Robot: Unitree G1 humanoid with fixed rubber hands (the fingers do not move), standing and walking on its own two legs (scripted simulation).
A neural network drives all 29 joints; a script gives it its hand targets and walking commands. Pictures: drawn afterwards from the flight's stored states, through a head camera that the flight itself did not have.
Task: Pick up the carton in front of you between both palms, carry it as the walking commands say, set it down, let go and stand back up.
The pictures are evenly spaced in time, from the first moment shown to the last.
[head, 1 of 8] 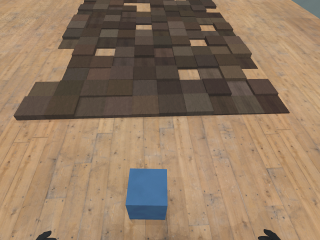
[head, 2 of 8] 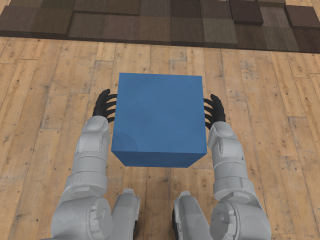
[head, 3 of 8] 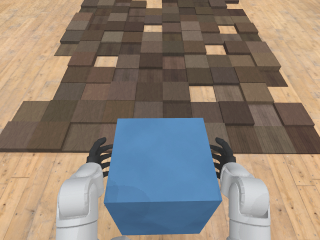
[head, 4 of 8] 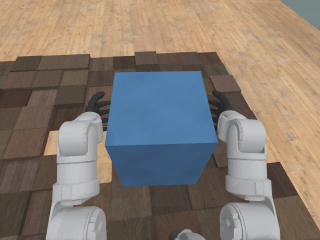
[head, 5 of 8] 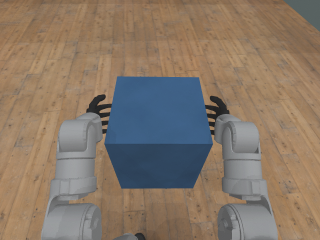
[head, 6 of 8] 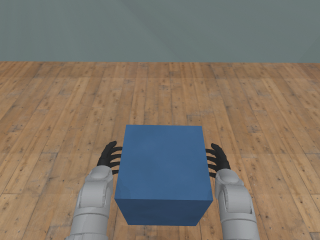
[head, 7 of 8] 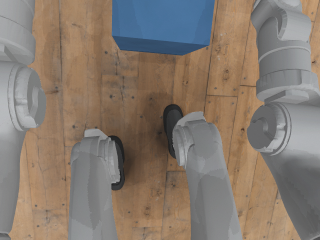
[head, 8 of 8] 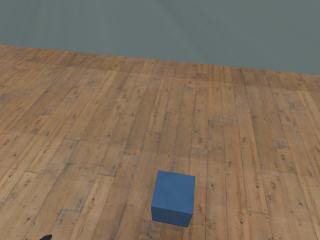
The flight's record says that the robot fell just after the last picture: no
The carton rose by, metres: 0.79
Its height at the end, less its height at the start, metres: +0.00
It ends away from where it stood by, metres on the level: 6.77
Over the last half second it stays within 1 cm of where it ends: yes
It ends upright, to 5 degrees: yes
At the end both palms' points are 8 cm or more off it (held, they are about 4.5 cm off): yes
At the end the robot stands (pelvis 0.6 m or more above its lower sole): yes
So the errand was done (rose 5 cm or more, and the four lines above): yes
